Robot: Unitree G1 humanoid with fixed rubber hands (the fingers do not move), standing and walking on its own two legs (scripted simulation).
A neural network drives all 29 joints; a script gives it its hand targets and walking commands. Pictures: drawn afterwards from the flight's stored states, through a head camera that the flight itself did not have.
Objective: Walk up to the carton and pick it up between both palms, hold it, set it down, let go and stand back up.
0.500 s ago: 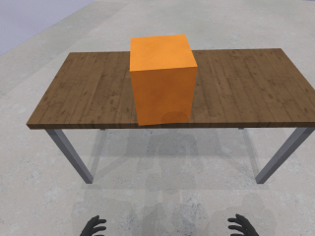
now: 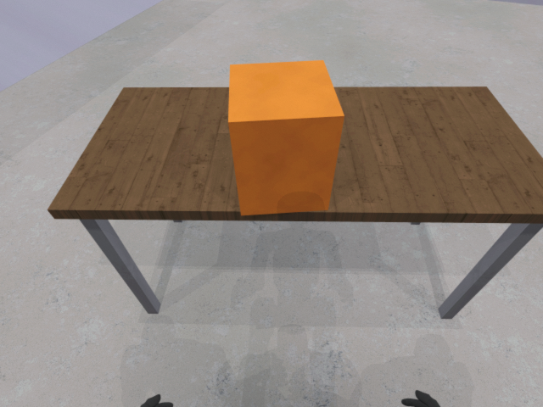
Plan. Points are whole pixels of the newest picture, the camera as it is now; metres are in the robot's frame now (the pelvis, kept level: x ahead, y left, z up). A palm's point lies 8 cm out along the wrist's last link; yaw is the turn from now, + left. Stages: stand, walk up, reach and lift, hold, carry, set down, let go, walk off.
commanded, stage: stand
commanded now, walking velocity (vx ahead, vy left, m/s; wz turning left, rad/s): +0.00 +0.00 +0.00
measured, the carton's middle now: (280, 140) +0.65 -0.01 +0.02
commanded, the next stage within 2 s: walk up in 0.28 s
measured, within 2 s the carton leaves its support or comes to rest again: neither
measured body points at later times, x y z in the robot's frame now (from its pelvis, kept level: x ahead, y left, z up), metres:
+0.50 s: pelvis +0.00 +0.00 +0.00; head +0.01 +0.00 +0.45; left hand +0.09 +0.22 -0.13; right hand +0.08 -0.24 -0.13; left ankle +0.00 +0.12 -0.73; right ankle +0.00 -0.12 -0.73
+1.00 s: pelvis +0.12 -0.07 +0.01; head +0.12 -0.08 +0.46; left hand +0.05 +0.17 -0.12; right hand +0.24 -0.31 -0.11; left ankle +0.19 +0.06 -0.68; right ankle +0.09 -0.17 -0.73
